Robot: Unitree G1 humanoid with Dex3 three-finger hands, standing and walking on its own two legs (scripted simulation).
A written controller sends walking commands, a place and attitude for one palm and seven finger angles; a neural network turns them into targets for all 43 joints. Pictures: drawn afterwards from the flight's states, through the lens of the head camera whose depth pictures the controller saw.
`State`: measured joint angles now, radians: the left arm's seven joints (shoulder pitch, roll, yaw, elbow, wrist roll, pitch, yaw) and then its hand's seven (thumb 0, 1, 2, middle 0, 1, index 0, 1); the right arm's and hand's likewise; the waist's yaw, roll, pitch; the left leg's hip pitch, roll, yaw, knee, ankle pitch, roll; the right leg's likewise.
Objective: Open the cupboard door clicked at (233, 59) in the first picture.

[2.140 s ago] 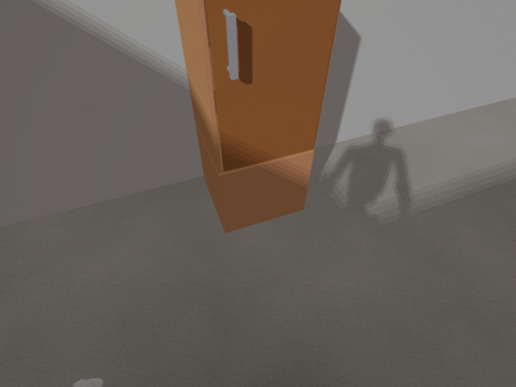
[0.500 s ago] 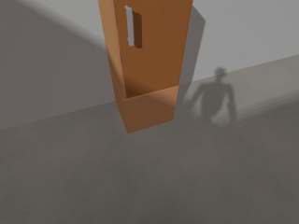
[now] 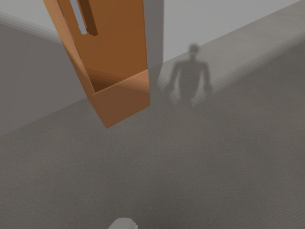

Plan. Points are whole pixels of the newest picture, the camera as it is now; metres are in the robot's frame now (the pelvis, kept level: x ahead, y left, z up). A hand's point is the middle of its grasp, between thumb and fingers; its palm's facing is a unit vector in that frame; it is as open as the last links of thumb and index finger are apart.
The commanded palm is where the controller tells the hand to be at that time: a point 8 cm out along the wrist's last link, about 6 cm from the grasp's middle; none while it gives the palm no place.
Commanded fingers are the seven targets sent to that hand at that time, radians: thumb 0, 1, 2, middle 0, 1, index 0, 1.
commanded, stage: walk to a spot facing it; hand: left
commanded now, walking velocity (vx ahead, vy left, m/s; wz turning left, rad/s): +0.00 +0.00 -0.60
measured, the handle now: (76, 12) +0.87 +0.40 +0.13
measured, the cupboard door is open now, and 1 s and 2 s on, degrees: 0 0 0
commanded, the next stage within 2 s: turn to face it in 1.62 s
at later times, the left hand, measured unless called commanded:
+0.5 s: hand out of the picture +0.13 +0.23 -0.16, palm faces -0.29 -0.93 -0.24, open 7.4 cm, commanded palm none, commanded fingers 0.00 0.90 0.90 -0.20 -0.30 -0.20 -0.30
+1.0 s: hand (118, 205) +0.21 +0.14 -0.19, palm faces -0.54 -0.83 -0.16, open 7.4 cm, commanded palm none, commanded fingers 0.00 0.90 0.90 -0.20 -0.30 -0.20 -0.30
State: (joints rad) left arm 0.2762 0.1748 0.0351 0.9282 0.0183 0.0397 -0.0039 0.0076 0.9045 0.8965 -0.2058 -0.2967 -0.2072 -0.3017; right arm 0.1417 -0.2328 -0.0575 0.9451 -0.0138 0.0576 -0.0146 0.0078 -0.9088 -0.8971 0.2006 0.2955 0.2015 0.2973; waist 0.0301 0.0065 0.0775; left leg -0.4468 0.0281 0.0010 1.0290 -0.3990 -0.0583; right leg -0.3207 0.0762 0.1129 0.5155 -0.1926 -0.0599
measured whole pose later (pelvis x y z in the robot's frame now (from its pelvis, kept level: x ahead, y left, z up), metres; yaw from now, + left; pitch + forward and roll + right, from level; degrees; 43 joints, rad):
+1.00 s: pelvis +0.10 -0.02 -0.02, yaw -37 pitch -1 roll -2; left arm 0.36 0.21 0.06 1.01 0.02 -0.01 -0.02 0.01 0.90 0.90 -0.21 -0.30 -0.21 -0.30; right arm 0.19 -0.23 -0.04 0.88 -0.02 -0.04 0.02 0.01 -0.91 -0.90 0.20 0.30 0.20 0.30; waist 0.02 -0.02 0.03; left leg -0.40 0.09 0.09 0.60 -0.23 -0.05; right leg -0.10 0.02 0.11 0.56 -0.44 0.01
